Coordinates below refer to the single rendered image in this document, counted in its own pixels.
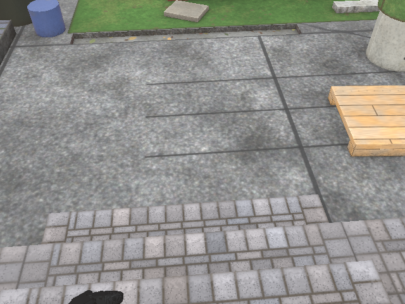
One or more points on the robot left hand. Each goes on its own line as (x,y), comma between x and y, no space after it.
(100,297)

